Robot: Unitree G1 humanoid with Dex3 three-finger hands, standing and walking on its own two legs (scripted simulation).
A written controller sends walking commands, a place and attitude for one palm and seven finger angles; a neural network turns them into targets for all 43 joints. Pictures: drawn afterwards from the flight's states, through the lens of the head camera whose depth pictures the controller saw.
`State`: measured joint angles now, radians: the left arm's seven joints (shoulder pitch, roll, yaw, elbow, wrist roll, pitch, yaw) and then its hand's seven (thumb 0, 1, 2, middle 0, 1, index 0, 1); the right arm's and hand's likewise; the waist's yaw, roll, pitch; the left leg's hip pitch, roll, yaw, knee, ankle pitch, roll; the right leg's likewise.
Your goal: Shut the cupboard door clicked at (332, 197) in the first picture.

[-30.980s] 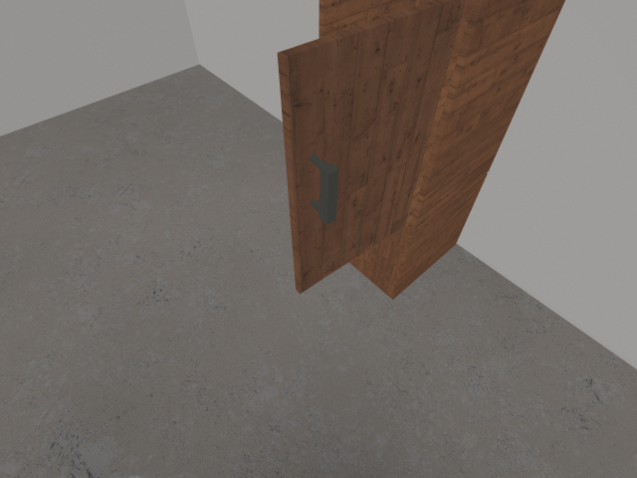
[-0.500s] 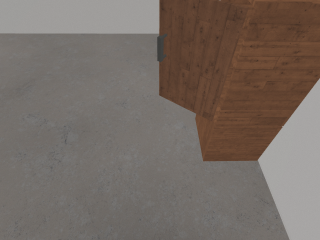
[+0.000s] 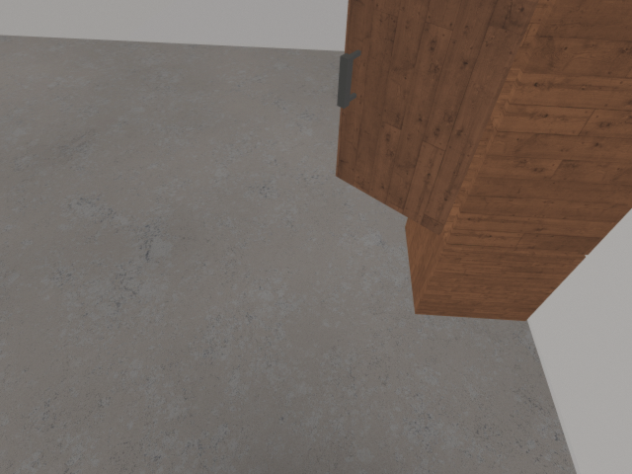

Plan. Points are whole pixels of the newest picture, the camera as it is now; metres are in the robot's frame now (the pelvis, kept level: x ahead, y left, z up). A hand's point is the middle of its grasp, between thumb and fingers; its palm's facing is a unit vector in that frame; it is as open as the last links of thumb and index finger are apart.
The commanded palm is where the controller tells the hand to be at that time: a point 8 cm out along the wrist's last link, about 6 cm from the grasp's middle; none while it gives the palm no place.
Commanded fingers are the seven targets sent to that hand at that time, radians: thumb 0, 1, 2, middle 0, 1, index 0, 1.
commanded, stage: walk to a spot facing it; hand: left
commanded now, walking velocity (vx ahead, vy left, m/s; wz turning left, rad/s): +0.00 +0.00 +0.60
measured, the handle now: (349, 78) +0.96 -0.04 +0.01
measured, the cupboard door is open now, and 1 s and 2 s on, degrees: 53 53 53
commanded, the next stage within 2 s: turn to face it in 1.60 s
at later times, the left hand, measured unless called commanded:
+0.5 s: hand out of the picture +0.04 +0.24 -0.15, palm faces +0.32 -0.91 -0.28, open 7.4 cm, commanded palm none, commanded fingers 0.00 0.90 0.90 -0.20 -0.30 -0.20 -0.30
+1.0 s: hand out of the picture -0.10 +0.23 -0.19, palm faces +0.64 -0.72 -0.25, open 7.4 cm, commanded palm none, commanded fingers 0.00 0.90 0.90 -0.20 -0.30 -0.20 -0.30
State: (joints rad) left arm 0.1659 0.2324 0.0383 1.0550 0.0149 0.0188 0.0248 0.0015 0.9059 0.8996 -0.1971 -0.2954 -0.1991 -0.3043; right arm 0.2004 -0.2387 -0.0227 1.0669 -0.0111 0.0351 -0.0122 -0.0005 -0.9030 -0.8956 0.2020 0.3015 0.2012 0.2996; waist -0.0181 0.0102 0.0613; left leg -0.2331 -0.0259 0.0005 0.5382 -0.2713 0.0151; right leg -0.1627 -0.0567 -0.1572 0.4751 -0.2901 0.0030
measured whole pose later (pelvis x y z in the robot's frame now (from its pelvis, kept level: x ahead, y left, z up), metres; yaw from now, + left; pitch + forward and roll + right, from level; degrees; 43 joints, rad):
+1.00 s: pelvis +0.05 +0.06 -0.02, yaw +40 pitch +1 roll +1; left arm 0.33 0.28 0.08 0.97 0.03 0.03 -0.01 0.01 0.91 0.90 -0.20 -0.30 -0.20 -0.30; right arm 0.16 -0.24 -0.05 0.87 -0.03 -0.03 0.03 0.00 -0.90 -0.90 0.20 0.30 0.20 0.30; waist 0.02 -0.07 0.10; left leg -0.31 0.00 0.09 0.64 -0.34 0.03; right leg -0.34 -0.16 -0.09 1.07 -0.52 0.06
